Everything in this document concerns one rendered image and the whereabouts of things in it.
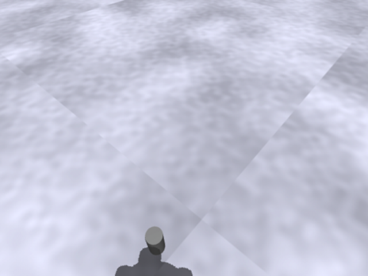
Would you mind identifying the can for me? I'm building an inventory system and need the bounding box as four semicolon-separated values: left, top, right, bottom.
145;227;165;255

